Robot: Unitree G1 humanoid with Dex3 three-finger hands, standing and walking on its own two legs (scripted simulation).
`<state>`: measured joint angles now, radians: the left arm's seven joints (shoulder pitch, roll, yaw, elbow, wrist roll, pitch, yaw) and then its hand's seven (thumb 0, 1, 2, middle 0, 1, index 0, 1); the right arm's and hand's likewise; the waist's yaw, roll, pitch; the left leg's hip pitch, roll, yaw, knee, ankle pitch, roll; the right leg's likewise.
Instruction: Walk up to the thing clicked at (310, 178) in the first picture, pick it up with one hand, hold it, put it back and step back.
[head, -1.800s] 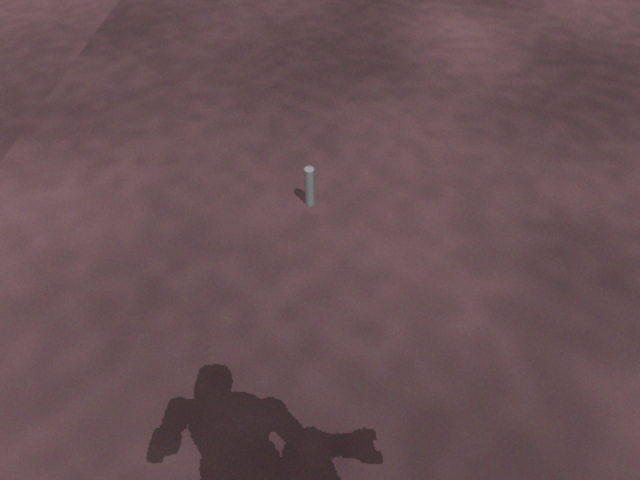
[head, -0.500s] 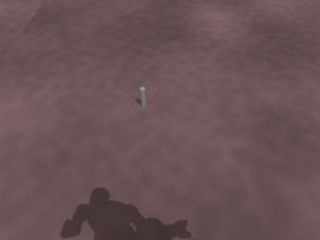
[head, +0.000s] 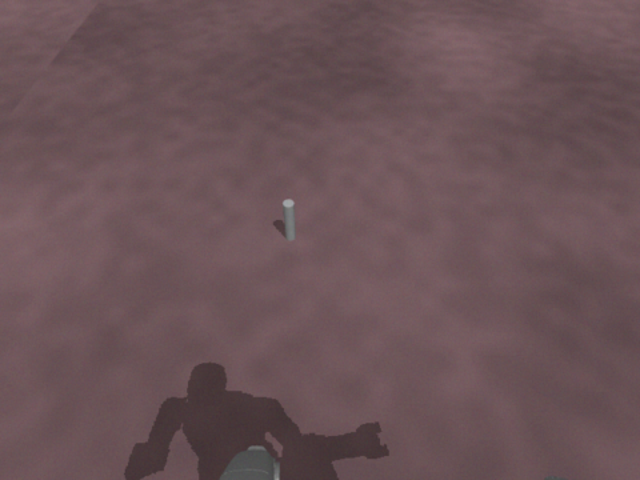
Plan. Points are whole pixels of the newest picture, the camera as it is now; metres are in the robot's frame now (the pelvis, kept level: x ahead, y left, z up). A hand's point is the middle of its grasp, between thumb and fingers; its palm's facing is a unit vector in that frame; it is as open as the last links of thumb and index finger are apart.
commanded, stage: walk up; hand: left
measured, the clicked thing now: (289, 220) +1.09 +0.17 -0.67
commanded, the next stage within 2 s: none
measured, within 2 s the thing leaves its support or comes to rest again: neither
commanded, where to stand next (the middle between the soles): +0.79 +0.01 m, yaw -3 degrees
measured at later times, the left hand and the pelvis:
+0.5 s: hand (176, 339) +0.33 +0.26 -0.13, palm faces -0.07 -0.90 -0.43, open 7.3 cm; pelvis +0.23 -0.02 -0.02, yaw -2 degrees
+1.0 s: hand (183, 267) +0.49 +0.30 -0.15, palm faces -0.10 -0.93 -0.36, open 7.4 cm; pelvis +0.43 +0.02 +0.00, yaw -3 degrees
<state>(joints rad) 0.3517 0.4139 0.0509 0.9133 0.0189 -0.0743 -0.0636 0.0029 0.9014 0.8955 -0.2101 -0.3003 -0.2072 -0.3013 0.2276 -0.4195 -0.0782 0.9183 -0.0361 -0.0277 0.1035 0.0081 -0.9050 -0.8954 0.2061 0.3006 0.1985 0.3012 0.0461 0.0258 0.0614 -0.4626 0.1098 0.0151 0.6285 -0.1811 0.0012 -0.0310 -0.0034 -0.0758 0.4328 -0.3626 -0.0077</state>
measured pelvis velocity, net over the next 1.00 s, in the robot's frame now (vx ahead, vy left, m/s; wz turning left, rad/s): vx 0.43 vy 0.02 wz -0.05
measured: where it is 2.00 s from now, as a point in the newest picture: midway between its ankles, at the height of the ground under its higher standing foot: (327, 312)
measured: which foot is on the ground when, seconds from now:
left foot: up 0.00-0.02, down 0.04-0.44, up 0.46-0.80, down 0.82-1.00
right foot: down 0.00-0.08, up 0.10-0.40, down 0.42-0.84, up 0.86-1.00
